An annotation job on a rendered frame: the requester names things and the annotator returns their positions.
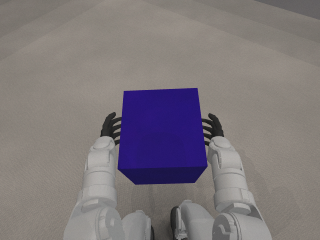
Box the left robot hand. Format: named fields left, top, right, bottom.
left=100, top=112, right=122, bottom=146

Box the carton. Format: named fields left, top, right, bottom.
left=117, top=88, right=208, bottom=185

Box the robot right forearm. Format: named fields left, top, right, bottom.
left=207, top=136, right=272, bottom=239

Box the right robot hand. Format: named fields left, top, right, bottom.
left=201, top=113, right=224, bottom=146

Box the robot left upper arm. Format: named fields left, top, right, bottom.
left=63, top=206, right=126, bottom=240

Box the robot right upper arm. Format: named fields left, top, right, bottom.
left=212, top=211, right=272, bottom=240

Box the robot left thigh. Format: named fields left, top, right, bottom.
left=122, top=212, right=151, bottom=240

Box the robot right shin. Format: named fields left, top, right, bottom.
left=175, top=200, right=192, bottom=239

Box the robot left forearm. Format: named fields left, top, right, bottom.
left=63, top=136, right=118, bottom=240

